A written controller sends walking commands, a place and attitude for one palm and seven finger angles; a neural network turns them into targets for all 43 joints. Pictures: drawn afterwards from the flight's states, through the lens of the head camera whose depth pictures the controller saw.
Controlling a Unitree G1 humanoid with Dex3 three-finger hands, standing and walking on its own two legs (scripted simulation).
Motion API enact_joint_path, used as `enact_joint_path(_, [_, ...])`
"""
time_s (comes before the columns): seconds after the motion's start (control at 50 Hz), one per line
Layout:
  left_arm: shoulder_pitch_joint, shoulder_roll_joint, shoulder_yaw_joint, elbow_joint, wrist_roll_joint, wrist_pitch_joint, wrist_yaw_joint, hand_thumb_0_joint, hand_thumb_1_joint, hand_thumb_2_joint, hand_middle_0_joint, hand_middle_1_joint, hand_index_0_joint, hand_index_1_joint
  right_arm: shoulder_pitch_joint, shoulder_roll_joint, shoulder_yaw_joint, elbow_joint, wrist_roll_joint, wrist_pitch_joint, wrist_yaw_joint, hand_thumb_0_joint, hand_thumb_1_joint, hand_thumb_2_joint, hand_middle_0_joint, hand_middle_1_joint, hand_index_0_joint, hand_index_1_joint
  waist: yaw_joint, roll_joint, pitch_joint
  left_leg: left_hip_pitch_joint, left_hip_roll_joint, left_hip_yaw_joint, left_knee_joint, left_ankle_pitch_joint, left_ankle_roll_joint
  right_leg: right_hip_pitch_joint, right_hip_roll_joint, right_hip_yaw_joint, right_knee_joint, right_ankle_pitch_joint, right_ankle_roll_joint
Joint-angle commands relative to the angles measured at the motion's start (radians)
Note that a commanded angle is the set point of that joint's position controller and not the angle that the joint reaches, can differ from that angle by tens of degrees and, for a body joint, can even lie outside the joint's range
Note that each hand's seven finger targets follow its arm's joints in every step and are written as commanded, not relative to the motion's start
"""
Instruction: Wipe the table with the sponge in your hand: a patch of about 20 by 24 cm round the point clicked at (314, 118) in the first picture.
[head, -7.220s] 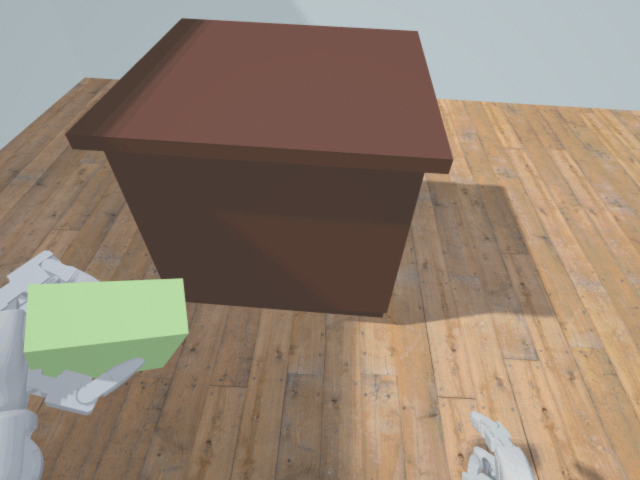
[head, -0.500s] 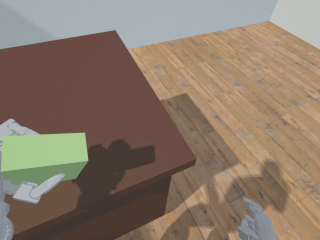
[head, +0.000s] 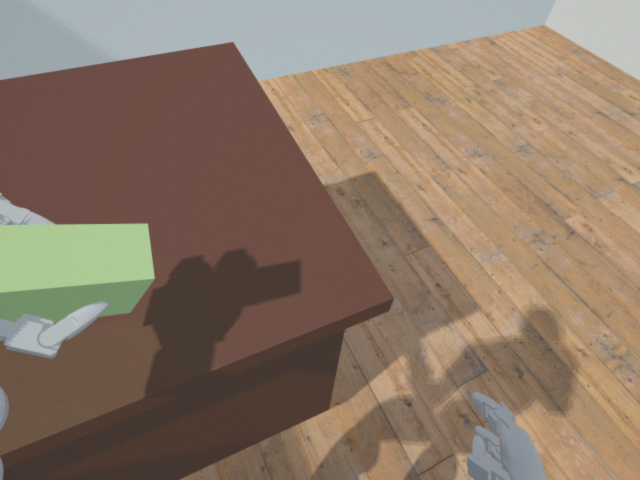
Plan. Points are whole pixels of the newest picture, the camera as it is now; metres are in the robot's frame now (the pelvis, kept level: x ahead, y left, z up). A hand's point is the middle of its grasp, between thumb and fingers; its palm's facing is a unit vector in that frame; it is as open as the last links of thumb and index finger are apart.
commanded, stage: come to a stop and stand still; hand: left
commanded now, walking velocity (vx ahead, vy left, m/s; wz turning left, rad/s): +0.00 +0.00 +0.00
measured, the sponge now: (94, 276) +0.26 +0.25 +0.15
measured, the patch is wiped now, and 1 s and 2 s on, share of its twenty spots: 0.00 0.00 0.00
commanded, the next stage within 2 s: look again from close up in 0.60 s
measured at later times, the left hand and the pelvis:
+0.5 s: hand (41, 300) +0.23 +0.29 +0.15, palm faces +0.38 -0.85 -0.35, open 9.6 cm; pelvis +0.01 +0.04 +0.00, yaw +1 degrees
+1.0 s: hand (31, 300) +0.23 +0.30 +0.15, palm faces +0.38 -0.84 -0.38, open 9.6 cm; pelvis +0.01 +0.04 +0.00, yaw +1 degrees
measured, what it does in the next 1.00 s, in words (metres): stands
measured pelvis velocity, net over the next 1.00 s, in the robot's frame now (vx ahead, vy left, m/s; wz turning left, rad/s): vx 0.01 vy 0.04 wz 0.03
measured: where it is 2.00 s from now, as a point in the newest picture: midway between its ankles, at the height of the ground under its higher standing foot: outside the picture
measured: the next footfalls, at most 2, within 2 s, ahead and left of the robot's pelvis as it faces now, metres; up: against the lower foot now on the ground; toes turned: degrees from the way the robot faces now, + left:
none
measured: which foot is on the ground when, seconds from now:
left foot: down 0.00-1.00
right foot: down 0.00-1.00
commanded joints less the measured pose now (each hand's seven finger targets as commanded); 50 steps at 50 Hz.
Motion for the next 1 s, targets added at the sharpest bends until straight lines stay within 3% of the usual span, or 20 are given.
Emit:
enact_joint_path(0.0, [0.146, 0.12, -0.005, -0.327, -0.007, -0.079, 0.006, 0.0, 0.1, 1.3, -1.2, -1.6, -1.2, -1.6, -0.097, -0.096, -0.048, -0.17, 0.005, -0.07, -0.012, 0.0, -0.9, -0.9, 0.2, 0.3, 0.2, 0.3, -0.008, -0.114, -0.145, 0.062, -0.008, -0.031, -0.02, -0.09, 0.006, -0.029, -0.125, 0.141, -0.175, -0.232, -0.015])
enact_joint_path(0.04, [0.122, 0.158, 0.046, -0.339, -0.005, -0.089, 0.013, 0.0, 0.1, 1.3, -1.2, -1.6, -1.2, -1.6, -0.093, -0.1, -0.05, -0.166, 0.001, -0.073, -0.029, 0.0, -0.9, -0.9, 0.2, 0.3, 0.2, 0.3, -0.019, -0.098, -0.121, 0.078, -0.01, -0.038, -0.023, -0.091, 0.006, -0.075, -0.124, 0.14, -0.18, -0.292, -0.026])
enact_joint_path(0.06, [0.091, 0.214, 0.101, -0.371, -0.001, -0.096, 0.026, 0.0, 0.1, 1.3, -1.2, -1.6, -1.2, -1.6, -0.108, -0.107, -0.049, -0.155, -0.001, -0.071, -0.038, 0.0, -0.9, -0.9, 0.2, 0.3, 0.2, 0.3, -0.025, -0.042, -0.113, 0.094, 0.001, -0.055, -0.054, -0.101, 0.008, -0.093, -0.109, 0.125, -0.16, -0.301, -0.025])
enact_joint_path(0.08, [0.084, 0.181, 0.085, -0.366, -0.001, -0.107, 0.027, 0.0, 0.1, 1.3, -1.2, -1.6, -1.2, -1.6, -0.102, -0.105, -0.05, -0.156, -0.006, -0.071, -0.045, 0.0, -0.9, -0.9, 0.2, 0.3, 0.2, 0.3, -0.029, 0.022, -0.111, 0.058, 0.019, -0.081, -0.098, -0.118, 0.02, -0.046, -0.091, 0.099, -0.123, -0.263, -0.019])
enact_joint_path(0.12, [0.055, 0.189, 0.098, -0.396, 0.003, -0.127, 0.03, 0.0, 0.1, 1.3, -1.2, -1.6, -1.2, -1.6, -0.097, -0.107, -0.054, -0.161, -0.001, -0.082, -0.046, 0.0, -0.9, -0.9, 0.2, 0.3, 0.2, 0.3, -0.022, 0.134, -0.127, -0.007, 0.051, -0.126, -0.159, -0.12, 0.037, 0.076, -0.05, 0.074, -0.034, -0.117, -0.01])
enact_joint_path(0.16, [0.044, 0.203, 0.114, -0.409, 0.008, -0.138, 0.034, 0.0, 0.1, 1.3, -1.2, -1.6, -1.2, -1.6, -0.103, -0.1, -0.052, -0.157, 0.002, -0.096, -0.045, 0.0, -0.9, -0.9, 0.2, 0.3, 0.2, 0.3, -0.017, 0.17, -0.154, -0.02, 0.063, -0.127, -0.165, -0.089, 0.041, 0.139, -0.045, 0.059, 0.013, -0.024, -0.007])
enact_joint_path(0.26, [0.124, 0.104, 0.04, -0.366, 0.003, -0.142, 0.023, 0.0, 0.1, 1.3, -1.2, -1.6, -1.2, -1.6, -0.079, -0.097, -0.057, -0.135, 0.004, -0.123, -0.02, 0.0, -0.9, -0.9, 0.2, 0.3, 0.2, 0.3, -0.022, 0.068, -0.202, 0.069, 0.048, -0.106, -0.091, 0.138, 0.027, 0.148, -0.056, 0.057, -0.009, 0.135, -0.009])
enact_joint_path(0.36, [0.127, 0.089, 0.016, -0.341, 0.014, -0.127, 0.023, 0.0, 0.1, 1.3, -1.2, -1.6, -1.2, -1.6, -0.08, -0.1, -0.058, -0.123, 0.003, -0.108, -0.01, 0.0, -0.9, -0.9, 0.2, 0.3, 0.2, 0.3, -0.026, 0.077, -0.192, 0.086, 0.059, -0.102, -0.088, 0.235, 0.015, 0.126, -0.053, 0.048, -0.002, 0.16, -0.003])
enact_joint_path(0.42, [0.087, 0.094, 0.012, -0.336, 0.011, -0.122, 0.018, 0.0, 0.1, 1.3, -1.2, -1.6, -1.2, -1.6, -0.077, -0.099, -0.057, -0.134, 0.002, -0.09, -0.011, 0.0, -0.9, -0.9, 0.2, 0.3, 0.2, 0.3, -0.026, 0.058, -0.169, 0.052, 0.058, -0.108, -0.1, 0.182, 0.013, 0.14, -0.057, 0.052, -0.018, 0.143, -0.004])
enact_joint_path(0.46, [0.069, 0.117, 0.039, -0.341, 0.01, -0.118, 0.023, 0.0, 0.1, 1.3, -1.2, -1.6, -1.2, -1.6, -0.1, -0.091, -0.05, -0.135, 0.003, -0.083, -0.018, 0.0, -0.9, -0.9, 0.2, 0.3, 0.2, 0.3, -0.026, 0.067, -0.168, 0.065, 0.053, -0.101, -0.109, 0.156, 0.012, 0.131, -0.057, 0.054, -0.025, 0.138, -0.003])
enact_joint_path(0.48, [0.052, 0.089, 0.008, -0.347, 0.005, -0.12, 0.018, 0.0, 0.1, 1.3, -1.2, -1.6, -1.2, -1.6, -0.089, -0.095, -0.05, -0.137, -0.001, -0.078, -0.018, 0.0, -0.9, -0.9, 0.2, 0.3, 0.2, 0.3, -0.027, 0.071, -0.161, 0.048, 0.053, -0.111, -0.12, 0.14, 0.013, 0.14, -0.055, 0.048, -0.026, 0.128, -0.005])
enact_joint_path(0.52, [0.032, 0.111, 0.02, -0.37, 0.005, -0.121, 0.019, 0.0, 0.1, 1.3, -1.2, -1.6, -1.2, -1.6, -0.094, -0.093, -0.05, -0.148, 0.0, -0.079, -0.02, 0.0, -0.9, -0.9, 0.2, 0.3, 0.2, 0.3, -0.025, 0.096, -0.164, 0.046, 0.057, -0.118, -0.129, 0.108, 0.013, 0.153, -0.058, 0.053, -0.025, 0.119, -0.005])
enact_joint_path(0.62, [0.017, 0.091, -0.008, -0.392, 0.006, -0.119, 0.021, 0.0, 0.1, 1.3, -1.2, -1.6, -1.2, -1.6, -0.094, -0.094, -0.051, -0.153, -0.001, -0.079, -0.019, 0.0, -0.9, -0.9, 0.2, 0.3, 0.2, 0.3, -0.027, 0.109, -0.177, 0.066, 0.055, -0.121, -0.13, 0.135, 0.006, 0.165, -0.059, 0.053, -0.027, 0.139, -0.007])
enact_joint_path(0.66, [0.043, 0.097, 0.01, -0.364, 0.009, -0.114, 0.029, 0.0, 0.1, 1.3, -1.2, -1.6, -1.2, -1.6, -0.106, -0.09, -0.047, -0.147, 0.002, -0.079, -0.022, 0.0, -0.9, -0.9, 0.2, 0.3, 0.2, 0.3, -0.024, 0.1, -0.177, 0.067, 0.055, -0.121, -0.136, 0.126, 0.001, 0.161, -0.056, 0.049, -0.029, 0.128, -0.005])
enact_joint_path(0.68, [0.047, 0.067, -0.023, -0.348, 0.006, -0.114, 0.023, 0.0, 0.1, 1.3, -1.2, -1.6, -1.2, -1.6, -0.091, -0.094, -0.047, -0.148, -0.002, -0.073, -0.02, 0.0, -0.9, -0.9, 0.2, 0.3, 0.2, 0.3, -0.026, 0.088, -0.165, 0.055, 0.055, -0.125, -0.144, 0.108, 0.003, 0.159, -0.053, 0.045, -0.036, 0.116, -0.005])
enact_joint_path(0.8, [0.047, 0.091, -0.004, -0.365, 0.009, -0.12, 0.025, 0.0, 0.1, 1.3, -1.2, -1.6, -1.2, -1.6, -0.092, -0.098, -0.055, -0.156, 0.002, -0.071, -0.02, 0.0, -0.9, -0.9, 0.2, 0.3, 0.2, 0.3, -0.027, 0.109, -0.161, 0.026, 0.056, -0.143, -0.171, 0.049, -0.002, 0.18, -0.053, 0.047, -0.03, 0.088, -0.006])
enact_joint_path(0.86, [0.066, 0.116, 0.028, -0.372, 0.01, -0.124, 0.033, 0.0, 0.1, 1.3, -1.2, -1.6, -1.2, -1.6, -0.104, -0.098, -0.054, -0.15, 0.005, -0.075, -0.023, 0.0, -0.9, -0.9, 0.2, 0.3, 0.2, 0.3, -0.025, 0.116, -0.168, 0.039, 0.054, -0.144, -0.166, 0.085, -0.013, 0.173, -0.052, 0.04, -0.022, 0.088, -0.006])
enact_joint_path(0.88, [0.086, 0.087, 0.001, -0.357, 0.005, -0.126, 0.026, 0.0, 0.1, 1.3, -1.2, -1.6, -1.2, -1.6, -0.089, -0.096, -0.051, -0.151, -0.001, -0.071, -0.021, 0.0, -0.9, -0.9, 0.2, 0.3, 0.2, 0.3, -0.024, 0.092, -0.17, 0.033, 0.053, -0.145, -0.168, 0.075, -0.006, 0.176, -0.049, 0.036, -0.029, 0.084, -0.005])
enact_joint_path(0.96, [0.112, 0.12, 0.038, -0.362, 0.005, -0.128, 0.031, 0.0, 0.1, 1.3, -1.2, -1.6, -1.2, -1.6, -0.098, -0.096, -0.056, -0.146, 0.006, -0.078, -0.024, 0.0, -0.9, -0.9, 0.2, 0.3, 0.2, 0.3, -0.026, 0.08, -0.181, 0.051, 0.052, -0.14, -0.148, 0.124, -0.016, 0.176, -0.06, 0.038, -0.027, 0.109, -0.005])
enact_joint_path(0.98, [0.12, 0.086, 0.007, -0.348, 0.001, -0.129, 0.024, 0.0, 0.1, 1.3, -1.2, -1.6, -1.2, -1.6, -0.081, -0.101, -0.054, -0.145, 0.001, -0.073, -0.022, 0.0, -0.9, -0.9, 0.2, 0.3, 0.2, 0.3, -0.027, 0.074, -0.171, 0.035, 0.051, -0.143, -0.157, 0.108, -0.011, 0.178, -0.055, 0.034, -0.033, 0.098, -0.006])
